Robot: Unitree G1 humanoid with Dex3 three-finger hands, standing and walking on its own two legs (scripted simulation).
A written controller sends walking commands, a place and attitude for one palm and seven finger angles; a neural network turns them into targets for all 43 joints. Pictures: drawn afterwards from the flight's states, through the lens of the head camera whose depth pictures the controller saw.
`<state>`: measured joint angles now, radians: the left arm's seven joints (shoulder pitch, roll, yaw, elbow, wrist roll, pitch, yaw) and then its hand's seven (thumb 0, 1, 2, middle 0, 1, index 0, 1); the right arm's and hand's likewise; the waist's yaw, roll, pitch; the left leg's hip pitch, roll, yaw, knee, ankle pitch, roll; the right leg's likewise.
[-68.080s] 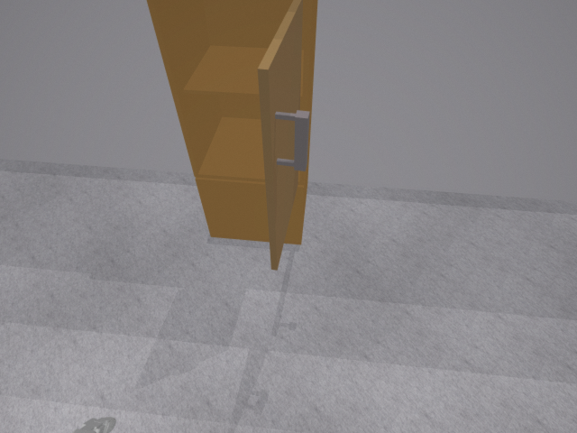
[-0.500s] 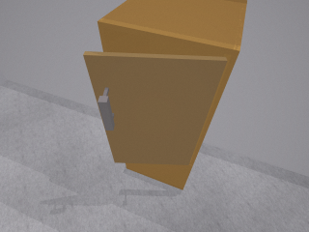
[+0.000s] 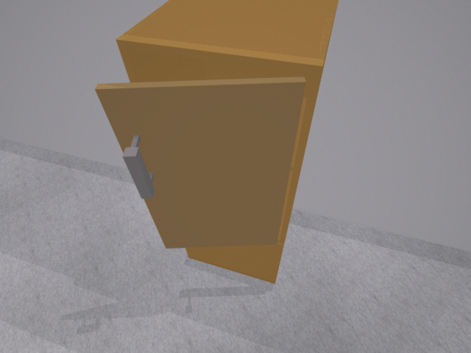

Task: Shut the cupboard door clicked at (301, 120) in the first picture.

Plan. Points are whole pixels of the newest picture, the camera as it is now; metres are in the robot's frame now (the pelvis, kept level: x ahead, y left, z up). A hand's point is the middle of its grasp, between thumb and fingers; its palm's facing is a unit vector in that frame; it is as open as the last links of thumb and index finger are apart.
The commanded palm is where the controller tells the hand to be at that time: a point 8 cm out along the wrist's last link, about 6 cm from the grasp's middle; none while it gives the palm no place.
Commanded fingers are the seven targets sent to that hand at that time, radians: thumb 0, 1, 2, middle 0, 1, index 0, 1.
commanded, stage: come to a stop and stand still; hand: left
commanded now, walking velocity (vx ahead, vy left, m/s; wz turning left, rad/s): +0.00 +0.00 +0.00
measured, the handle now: (142, 167) +0.46 +0.22 +0.04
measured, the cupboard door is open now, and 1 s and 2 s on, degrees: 19 19 19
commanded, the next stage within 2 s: look again from close up in 0.54 s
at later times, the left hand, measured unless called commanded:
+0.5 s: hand out of the picture +0.01 +0.14 -0.18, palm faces +0.03 -0.98 -0.17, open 7.3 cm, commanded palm none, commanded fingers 0.00 0.90 0.90 -0.20 -0.30 -0.20 -0.30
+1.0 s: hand out of the picture +0.03 +0.16 -0.17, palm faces +0.02 -0.98 -0.20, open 7.3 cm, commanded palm none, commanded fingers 0.00 0.90 0.90 -0.20 -0.30 -0.20 -0.30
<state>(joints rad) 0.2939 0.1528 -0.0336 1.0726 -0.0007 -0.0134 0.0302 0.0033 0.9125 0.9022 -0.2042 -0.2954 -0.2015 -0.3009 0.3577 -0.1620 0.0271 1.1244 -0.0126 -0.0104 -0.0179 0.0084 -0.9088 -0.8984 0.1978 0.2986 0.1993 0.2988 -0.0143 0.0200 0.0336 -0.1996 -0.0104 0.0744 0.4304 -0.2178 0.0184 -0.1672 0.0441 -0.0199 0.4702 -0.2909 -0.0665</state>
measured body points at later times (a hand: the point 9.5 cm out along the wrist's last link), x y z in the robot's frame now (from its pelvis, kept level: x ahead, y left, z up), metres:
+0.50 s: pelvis +0.03 -0.02 +0.00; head +0.04 -0.02 +0.45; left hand +0.01 +0.19 -0.16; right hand +0.04 -0.24 -0.16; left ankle +0.01 +0.11 -0.74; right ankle -0.02 -0.07 -0.74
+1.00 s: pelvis +0.03 -0.01 +0.00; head +0.05 -0.01 +0.45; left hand +0.03 +0.21 -0.16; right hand +0.03 -0.23 -0.16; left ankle +0.01 +0.11 -0.74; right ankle -0.02 -0.07 -0.74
